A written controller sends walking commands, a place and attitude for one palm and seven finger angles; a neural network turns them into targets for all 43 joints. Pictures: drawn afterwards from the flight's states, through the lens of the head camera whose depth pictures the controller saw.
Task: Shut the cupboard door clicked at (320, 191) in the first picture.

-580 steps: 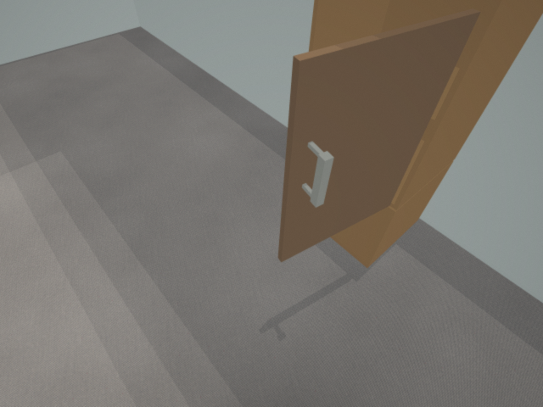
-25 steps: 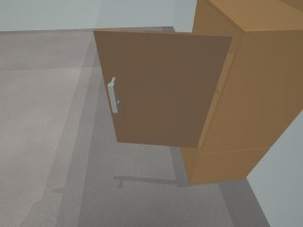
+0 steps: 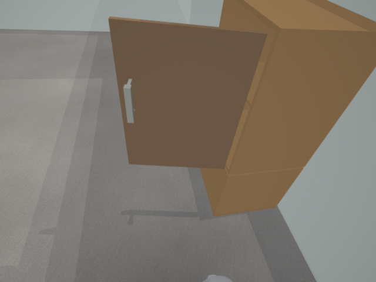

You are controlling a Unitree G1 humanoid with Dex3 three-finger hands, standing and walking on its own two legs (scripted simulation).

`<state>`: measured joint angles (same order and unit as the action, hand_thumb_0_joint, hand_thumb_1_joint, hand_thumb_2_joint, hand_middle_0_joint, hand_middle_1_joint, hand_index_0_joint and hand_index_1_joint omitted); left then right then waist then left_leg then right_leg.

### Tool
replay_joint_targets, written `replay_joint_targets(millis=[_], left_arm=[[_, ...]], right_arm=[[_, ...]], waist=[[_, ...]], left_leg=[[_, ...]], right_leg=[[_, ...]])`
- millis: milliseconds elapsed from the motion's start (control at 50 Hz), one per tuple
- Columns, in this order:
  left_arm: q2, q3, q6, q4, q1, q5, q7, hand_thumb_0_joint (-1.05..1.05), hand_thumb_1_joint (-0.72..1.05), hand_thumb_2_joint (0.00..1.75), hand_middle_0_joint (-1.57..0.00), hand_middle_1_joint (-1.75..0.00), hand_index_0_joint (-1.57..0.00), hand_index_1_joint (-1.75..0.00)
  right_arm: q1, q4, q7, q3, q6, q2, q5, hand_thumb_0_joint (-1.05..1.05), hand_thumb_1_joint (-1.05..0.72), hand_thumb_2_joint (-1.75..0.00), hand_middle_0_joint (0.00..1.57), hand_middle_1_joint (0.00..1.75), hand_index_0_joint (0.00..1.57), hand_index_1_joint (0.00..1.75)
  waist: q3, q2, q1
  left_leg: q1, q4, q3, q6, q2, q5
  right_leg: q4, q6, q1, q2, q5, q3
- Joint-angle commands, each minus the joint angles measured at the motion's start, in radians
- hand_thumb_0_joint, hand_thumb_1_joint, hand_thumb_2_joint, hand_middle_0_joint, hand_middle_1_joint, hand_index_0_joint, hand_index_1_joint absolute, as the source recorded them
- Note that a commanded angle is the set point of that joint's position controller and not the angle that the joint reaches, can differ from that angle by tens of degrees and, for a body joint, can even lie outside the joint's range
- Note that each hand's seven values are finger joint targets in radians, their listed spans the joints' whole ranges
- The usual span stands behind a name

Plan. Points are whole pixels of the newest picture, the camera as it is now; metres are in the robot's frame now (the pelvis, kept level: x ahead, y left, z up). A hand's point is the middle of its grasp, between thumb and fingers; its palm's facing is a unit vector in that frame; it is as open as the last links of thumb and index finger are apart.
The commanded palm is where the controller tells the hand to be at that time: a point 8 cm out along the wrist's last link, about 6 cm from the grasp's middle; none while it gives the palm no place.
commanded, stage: come to a stop and stand still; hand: left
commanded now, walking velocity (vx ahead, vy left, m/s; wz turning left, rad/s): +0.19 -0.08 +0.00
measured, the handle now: (130, 101) +0.64 +0.20 +0.04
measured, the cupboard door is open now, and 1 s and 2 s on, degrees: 79 79 79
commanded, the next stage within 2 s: look again from close up in 0.42 s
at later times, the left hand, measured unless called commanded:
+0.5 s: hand out of the picture -0.09 +0.16 -0.15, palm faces +0.06 -0.99 -0.12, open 7.4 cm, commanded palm none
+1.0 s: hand out of the picture +0.04 +0.19 -0.15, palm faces +0.00 -0.98 -0.19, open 7.3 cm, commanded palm none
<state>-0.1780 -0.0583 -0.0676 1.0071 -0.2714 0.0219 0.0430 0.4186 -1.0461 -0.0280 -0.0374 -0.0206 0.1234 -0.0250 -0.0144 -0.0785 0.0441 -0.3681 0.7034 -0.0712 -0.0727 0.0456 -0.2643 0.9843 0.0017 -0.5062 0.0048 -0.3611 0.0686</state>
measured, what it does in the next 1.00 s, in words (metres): steps on the spot: right foot, then left foot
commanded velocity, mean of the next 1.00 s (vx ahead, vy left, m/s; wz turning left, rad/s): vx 0.05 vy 0.00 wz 0.00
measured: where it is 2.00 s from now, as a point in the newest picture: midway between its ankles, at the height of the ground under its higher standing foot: outside the picture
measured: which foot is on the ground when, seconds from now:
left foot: down 0.00-0.20, up 0.22-0.50, down 0.52-1.00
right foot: up 0.00-0.18, down 0.20-0.54, up 0.56-0.70, down 0.72-1.00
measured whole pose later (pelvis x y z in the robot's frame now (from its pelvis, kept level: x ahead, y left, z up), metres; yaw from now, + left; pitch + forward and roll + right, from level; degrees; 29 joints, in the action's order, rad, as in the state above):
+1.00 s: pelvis +0.02 +0.01 +0.03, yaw -1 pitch -1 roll +0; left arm -0.17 0.00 0.02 1.08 -0.27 0.01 0.03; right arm 0.27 -1.14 -0.03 0.01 0.02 0.14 -0.01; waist -0.02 -0.02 0.00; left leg -0.19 0.43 -0.06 -0.02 0.00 -0.22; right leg 0.44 -0.01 -0.14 -0.01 -0.29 -0.05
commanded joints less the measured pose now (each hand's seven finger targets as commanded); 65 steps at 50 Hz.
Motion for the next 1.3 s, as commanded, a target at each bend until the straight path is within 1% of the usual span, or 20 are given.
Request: replay_joint_targets(millis=[0,20,100,140,180,200,220,260,360,400,460,480,520,580,660,700,740,880,1120,1280], left_arm=[[-0.053,-0.015,0.016,-0.033,-0.166,0.01,-0.009,0.0,0.9,0.9,-0.2,-0.3,-0.2,-0.3],[-0.043,-0.009,0.021,-0.027,-0.177,0.008,-0.016,0.0,0.9,0.9,-0.2,-0.3,-0.2,-0.3],[-0.019,0.014,0.029,-0.034,-0.201,-0.005,-0.027,0.0,0.9,0.9,-0.2,-0.3,-0.2,-0.3],[-0.015,0.013,0.026,-0.002,-0.287,-0.013,-0.019,0.0,0.9,0.9,-0.2,-0.3,-0.2,-0.3],[-0.096,0.001,0.042,-0.017,-0.256,0.002,0.005,0.0,0.9,0.9,-0.2,-0.3,-0.2,-0.3],[-0.111,0.002,0.054,-0.07,-0.115,0.003,0.009,0.0,0.9,0.9,-0.2,-0.3,-0.2,-0.3],[-0.132,-0.001,0.062,-0.106,-0.016,0.002,0.006,0.0,0.9,0.9,-0.2,-0.3,-0.2,-0.3],[-0.053,0.02,0.107,-0.071,-0.067,-0.008,0.001,0.0,0.9,0.9,-0.2,-0.3,-0.2,-0.3],[-0.083,0.014,0.12,-0.009,-0.181,0.003,-0.006,0.0,0.9,0.9,-0.2,-0.3,-0.2,-0.3],[-0.095,0.01,0.117,0.007,-0.199,0.009,-0.009,0.0,0.9,0.9,-0.2,-0.3,-0.2,-0.3],[-0.068,0.021,0.104,0.037,-0.199,0.0,-0.015,0.0,0.9,0.9,-0.2,-0.3,-0.2,-0.3],[-0.045,0.028,0.102,0.035,-0.212,-0.001,-0.018,0.0,0.9,0.9,-0.2,-0.3,-0.2,-0.3],[-0.001,0.04,0.098,0.021,-0.213,-0.008,-0.016,0.0,0.9,0.9,-0.2,-0.3,-0.2,-0.3],[0.003,0.044,0.082,0.022,-0.129,-0.005,-0.019,0.0,0.9,0.9,-0.2,-0.3,-0.2,-0.3],[0.033,0.046,0.085,0.068,-0.213,-0.004,-0.021,0.0,0.9,0.9,-0.2,-0.3,-0.2,-0.3],[-0.014,0.047,0.095,0.061,-0.172,-0.005,-0.016,0.0,0.9,0.9,-0.2,-0.3,-0.2,-0.3],[-0.061,0.043,0.092,0.041,-0.106,-0.008,-0.019,0.0,0.9,0.9,-0.2,-0.3,-0.2,-0.3],[-0.049,0.048,0.099,0.051,-0.093,-0.01,-0.011,0.0,0.9,0.9,-0.2,-0.3,-0.2,-0.3],[-0.047,0.049,0.099,0.069,-0.107,-0.012,-0.003,0.0,0.9,0.9,-0.2,-0.3,-0.2,-0.3],[-0.056,0.028,0.09,0.075,-0.15,-0.001,-0.022,0.0,0.9,0.9,-0.2,-0.3,-0.2,-0.3]], right_arm=[[-0.215,0.119,-0.003,-0.008,0.039,0.142,-0.005,0.0,-0.9,-0.9,0.2,0.3,0.2,0.3],[-0.183,0.109,-0.004,-0.014,0.04,0.155,-0.011,0.0,-0.9,-0.9,0.2,0.3,0.2,0.3],[-0.03,0.047,-0.013,-0.029,0.018,0.171,-0.023,0.0,-0.9,-0.9,0.2,0.3,0.2,0.3],[0.005,0.014,-0.005,-0.036,-0.006,0.165,-0.013,0.0,-0.9,-0.9,0.2,0.3,0.2,0.3],[-0.006,0.031,-0.002,-0.023,-0.008,0.061,0.01,0.0,-0.9,-0.9,0.2,0.3,0.2,0.3],[-0.025,0.059,0.005,-0.032,-0.003,0.115,0.002,0.0,-0.9,-0.9,0.2,0.3,0.2,0.3],[-0.006,0.068,0.014,-0.034,-0.003,0.118,0.0,0.0,-0.9,-0.9,0.2,0.3,0.2,0.3],[-0.046,0.049,0.03,-0.03,0.013,0.113,0.005,0.0,-0.9,-0.9,0.2,0.3,0.2,0.3],[-0.139,0.093,0.032,-0.02,0.028,0.094,0.009,0.0,-0.9,-0.9,0.2,0.3,0.2,0.3],[-0.155,0.098,0.031,-0.013,0.042,0.081,0.011,0.0,-0.9,-0.9,0.2,0.3,0.2,0.3],[-0.065,0.034,0.013,0.005,0.066,0.073,0.012,0.0,-0.9,-0.9,0.2,0.3,0.2,0.3],[-0.009,0.016,0.005,-0.003,0.074,0.117,0.014,0.0,-0.9,-0.9,0.2,0.3,0.2,0.3],[0.059,0.007,-0.009,-0.017,0.065,0.211,0.008,0.0,-0.9,-0.9,0.2,0.3,0.2,0.3],[-0.063,0.009,-0.015,0.006,0.06,0.151,0.009,0.0,-0.9,-0.9,0.2,0.3,0.2,0.3],[-0.152,0.008,-0.013,0.012,0.054,0.13,0.014,0.0,-0.9,-0.9,0.2,0.3,0.2,0.3],[-0.148,0.006,-0.006,0.018,0.044,0.095,0.021,0.0,-0.9,-0.9,0.2,0.3,0.2,0.3],[-0.117,-0.01,0.003,0.02,0.04,0.079,0.014,0.0,-0.9,-0.9,0.2,0.3,0.2,0.3],[-0.1,-0.058,-0.002,0.03,0.055,0.092,0.015,0.0,-0.9,-0.9,0.2,0.3,0.2,0.3],[-0.082,-0.095,-0.01,0.032,0.052,0.087,0.018,0.0,-0.9,-0.9,0.2,0.3,0.2,0.3],[-0.069,-0.083,0.003,0.021,0.044,0.081,0.009,0.0,-0.9,-0.9,0.2,0.3,0.2,0.3]], waist=[[-0.103,0.21,-0.151],[-0.063,0.148,-0.134],[-0.006,0.174,-0.044],[-0.055,0.11,-0.06],[-0.128,-0.176,-0.044],[-0.188,-0.072,0.004],[-0.135,-0.002,0.052],[-0.192,-0.06,0.005],[-0.16,0.016,-0.051],[-0.109,-0.01,-0.064],[-0.043,0.009,-0.033],[0.015,0.097,-0.016],[0.058,0.294,-0.007],[-0.059,0.236,-0.038],[-0.014,0.095,-0.096],[-0.057,-0.031,-0.07],[-0.082,0.009,-0.034],[-0.045,0.083,-0.052],[-0.02,0.066,-0.051],[-0.152,0.03,-0.053]], left_leg=[[-0.392,-0.611,0.468,-0.071,-0.272,-0.48],[-0.295,-0.589,0.426,-0.067,-0.258,-0.443],[0.012,-0.577,0.36,-0.027,-0.228,-0.398],[-0.038,-0.489,0.246,0.043,-0.151,-0.327],[-0.209,-0.021,0.017,0.104,0.025,-0.167],[-0.231,0.173,0.045,0.084,-0.011,-0.127],[-0.194,0.302,0.039,0.088,-0.004,-0.1],[-0.261,0.287,0.068,0.077,-0.058,-0.022],[-0.223,0.087,0.032,0.071,-0.078,-0.053],[-0.111,-0.037,0.02,0.063,-0.07,-0.081],[0.203,-0.279,0.008,0.057,-0.037,0.091],[0.338,-0.283,0.079,0.028,-0.112,0.177],[0.399,-0.397,0.399,-0.132,-0.385,0.305],[0.153,-0.451,0.338,-0.14,-0.34,0.269],[0.047,-0.366,0.181,-0.053,-0.218,0.09],[0.028,-0.327,0.108,0.033,-0.118,-0.032],[0.132,-0.318,0.085,0.053,-0.077,-0.032],[0.154,-0.348,0.116,0.039,-0.14,0.221],[0.213,-0.341,0.106,0.04,-0.145,0.29],[0.084,-0.279,0.073,0.026,-0.104,-0.102]], right_leg=[[0.338,-0.015,0.13,0.005,0.047,0.005],[0.249,-0.021,0.138,0.009,-0.002,-0.038],[-0.399,-0.054,0.285,0.054,-0.248,-0.162],[-0.7,-0.085,0.471,0.056,-0.102,-0.141],[-0.884,-0.192,0.439,-0.251,-0.179,0.254],[-0.909,-0.237,0.308,-0.335,-0.085,0.256],[-0.865,-0.246,0.313,-0.297,0.082,0.172],[-0.862,-0.187,0.319,-0.228,0.011,0.129],[-0.791,-0.222,0.439,-0.262,0.223,0.132],[-0.728,-0.213,0.444,-0.263,0.326,0.119],[-0.555,-0.126,0.331,-0.149,0.367,0.027],[-0.448,-0.092,0.262,-0.102,0.299,-0.015],[-0.204,-0.037,0.097,-0.008,-0.206,-0.118],[-0.151,-0.042,0.145,-0.068,-0.194,-0.066],[-0.51,-0.015,0.377,-0.056,0.099,-0.099],[-0.66,-0.049,0.34,-0.134,0.052,0.049],[-0.701,-0.08,0.191,-0.184,-0.081,0.081],[-0.614,-0.046,0.333,-0.117,0.273,-0.021],[-0.62,-0.041,0.37,-0.128,0.373,-0.035],[-0.648,-0.092,0.285,-0.121,-0.112,0.014]])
